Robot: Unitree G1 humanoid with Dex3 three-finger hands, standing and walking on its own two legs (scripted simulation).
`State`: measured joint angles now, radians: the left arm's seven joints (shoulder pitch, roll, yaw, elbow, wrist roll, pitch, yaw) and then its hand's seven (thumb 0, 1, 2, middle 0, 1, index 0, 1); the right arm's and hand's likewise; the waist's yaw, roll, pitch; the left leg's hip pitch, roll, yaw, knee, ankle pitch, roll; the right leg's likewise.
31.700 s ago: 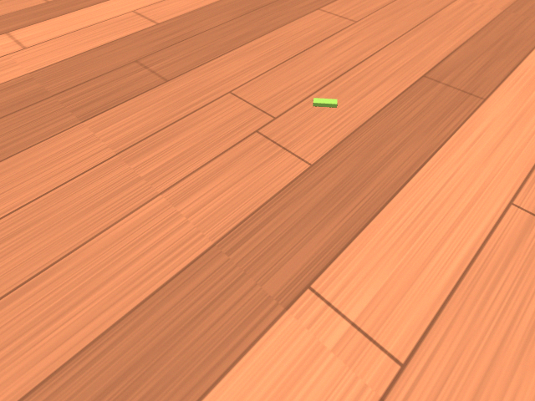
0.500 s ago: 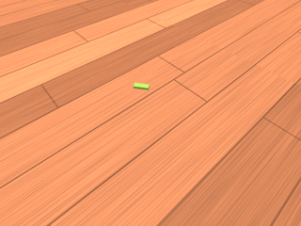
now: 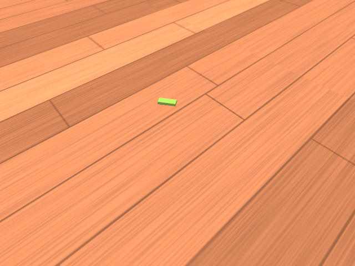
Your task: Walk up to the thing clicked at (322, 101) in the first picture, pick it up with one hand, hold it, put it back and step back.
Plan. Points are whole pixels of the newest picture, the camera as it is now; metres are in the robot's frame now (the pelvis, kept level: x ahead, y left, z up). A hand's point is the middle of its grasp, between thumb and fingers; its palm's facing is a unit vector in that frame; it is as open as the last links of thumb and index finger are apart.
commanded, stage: stand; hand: left
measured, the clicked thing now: (167, 101) +1.44 +0.15 -0.77
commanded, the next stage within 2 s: walk up in 0.28 s
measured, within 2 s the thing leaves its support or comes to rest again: neither
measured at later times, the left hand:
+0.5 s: hand out of the picture +0.12 +0.25 -0.14, palm faces -0.09 -0.92 -0.38, open 7.4 cm
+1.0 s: hand (106, 220) +0.27 +0.24 -0.18, palm faces -0.02 -0.94 -0.35, open 7.4 cm
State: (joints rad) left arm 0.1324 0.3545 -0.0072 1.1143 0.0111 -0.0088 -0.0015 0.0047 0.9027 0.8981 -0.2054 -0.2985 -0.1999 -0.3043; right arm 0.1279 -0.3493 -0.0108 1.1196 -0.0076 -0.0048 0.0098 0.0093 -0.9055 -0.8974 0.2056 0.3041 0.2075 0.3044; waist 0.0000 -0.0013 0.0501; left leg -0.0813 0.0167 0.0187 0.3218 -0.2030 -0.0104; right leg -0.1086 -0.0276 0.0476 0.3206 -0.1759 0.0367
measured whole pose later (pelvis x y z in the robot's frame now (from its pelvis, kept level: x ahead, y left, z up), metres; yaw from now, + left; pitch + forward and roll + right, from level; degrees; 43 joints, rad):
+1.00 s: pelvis +0.24 -0.04 -0.03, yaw -1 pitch -3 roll -1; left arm 0.32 0.43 0.06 0.94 0.02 -0.06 -0.05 0.01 0.90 0.90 -0.21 -0.30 -0.20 -0.30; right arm 0.22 -0.41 -0.09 0.91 -0.04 -0.05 0.09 0.01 -0.91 -0.90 0.21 0.30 0.21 0.30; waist 0.03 -0.03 0.08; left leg -0.41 0.07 0.05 0.63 -0.16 0.01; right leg -0.04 -0.07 -0.08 0.67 -0.48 -0.01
